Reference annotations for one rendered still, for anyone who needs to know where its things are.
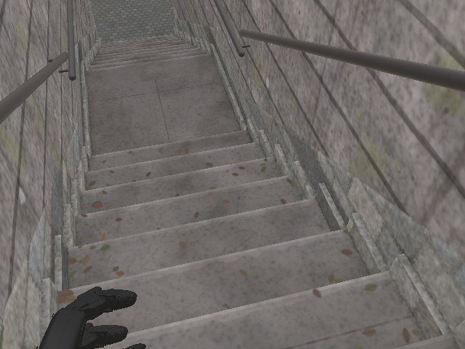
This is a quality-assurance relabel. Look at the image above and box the robot left hand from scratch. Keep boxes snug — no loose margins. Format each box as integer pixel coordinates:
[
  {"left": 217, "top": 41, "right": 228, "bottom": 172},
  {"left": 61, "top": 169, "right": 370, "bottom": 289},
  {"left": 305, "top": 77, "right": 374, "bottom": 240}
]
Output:
[{"left": 36, "top": 286, "right": 146, "bottom": 349}]

